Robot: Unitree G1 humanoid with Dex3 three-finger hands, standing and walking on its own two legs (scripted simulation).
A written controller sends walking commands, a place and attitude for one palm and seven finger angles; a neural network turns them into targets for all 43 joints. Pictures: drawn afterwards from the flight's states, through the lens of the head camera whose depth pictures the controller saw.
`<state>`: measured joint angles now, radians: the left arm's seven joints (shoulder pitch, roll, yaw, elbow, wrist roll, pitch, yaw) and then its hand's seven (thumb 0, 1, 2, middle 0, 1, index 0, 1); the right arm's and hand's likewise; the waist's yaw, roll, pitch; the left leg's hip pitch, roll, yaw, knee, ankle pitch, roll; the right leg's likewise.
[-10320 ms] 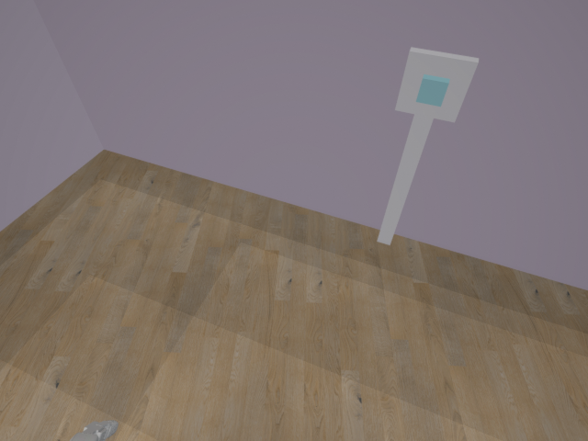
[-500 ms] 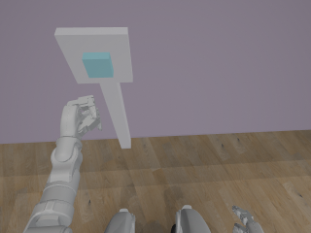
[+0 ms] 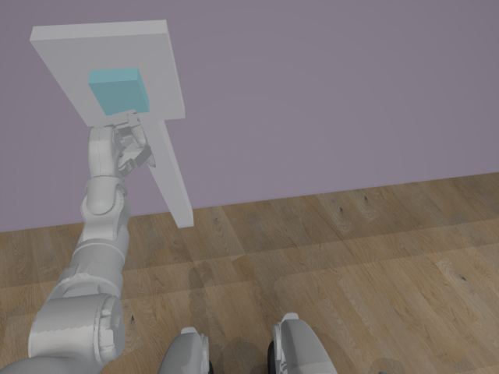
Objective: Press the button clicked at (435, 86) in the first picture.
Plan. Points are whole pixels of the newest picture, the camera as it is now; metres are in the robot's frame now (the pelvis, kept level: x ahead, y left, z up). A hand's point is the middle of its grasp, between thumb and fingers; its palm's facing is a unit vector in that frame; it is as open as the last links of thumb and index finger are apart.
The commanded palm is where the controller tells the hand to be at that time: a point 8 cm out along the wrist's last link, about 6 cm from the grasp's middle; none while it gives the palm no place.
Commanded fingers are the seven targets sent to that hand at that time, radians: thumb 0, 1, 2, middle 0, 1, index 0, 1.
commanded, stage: aim a knuckle at the button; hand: left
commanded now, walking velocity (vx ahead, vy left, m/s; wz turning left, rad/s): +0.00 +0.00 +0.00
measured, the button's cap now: (121, 91) +0.55 +0.18 +0.08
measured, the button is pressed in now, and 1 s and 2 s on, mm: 0 0 13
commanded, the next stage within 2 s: press the button with the knuckle in 0.52 s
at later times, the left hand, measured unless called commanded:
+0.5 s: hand (149, 153) +0.46 +0.14 +0.04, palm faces +0.07 -1.00 -0.02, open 3.1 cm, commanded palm +0.42 +0.19 +0.04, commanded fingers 0.00 0.90 0.90 -1.30 -1.50 -1.30 -1.50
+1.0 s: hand (147, 141) +0.48 +0.14 +0.04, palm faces +0.08 -1.00 -0.03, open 3.1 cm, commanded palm +0.45 +0.19 +0.04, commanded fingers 0.00 0.90 0.90 -1.30 -1.50 -1.30 -1.50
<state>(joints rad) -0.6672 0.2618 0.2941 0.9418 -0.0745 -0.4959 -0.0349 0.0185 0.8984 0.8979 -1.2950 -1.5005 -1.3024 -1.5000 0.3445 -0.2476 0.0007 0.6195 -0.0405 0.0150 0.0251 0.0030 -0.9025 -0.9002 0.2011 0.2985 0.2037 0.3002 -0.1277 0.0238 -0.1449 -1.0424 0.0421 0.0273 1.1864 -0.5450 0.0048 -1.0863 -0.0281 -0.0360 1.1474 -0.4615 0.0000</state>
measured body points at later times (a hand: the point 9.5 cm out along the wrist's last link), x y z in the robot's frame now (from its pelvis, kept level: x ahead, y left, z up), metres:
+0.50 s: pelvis +0.00 +0.00 +0.00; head +0.12 +0.01 +0.43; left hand +0.45 +0.19 +0.04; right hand +0.08 -0.26 -0.12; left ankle +0.00 +0.12 -0.64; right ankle +0.04 -0.12 -0.64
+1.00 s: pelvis +0.00 +0.00 +0.00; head +0.13 +0.01 +0.43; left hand +0.47 +0.20 +0.05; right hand +0.05 -0.26 -0.12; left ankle +0.00 +0.12 -0.64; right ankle +0.04 -0.12 -0.64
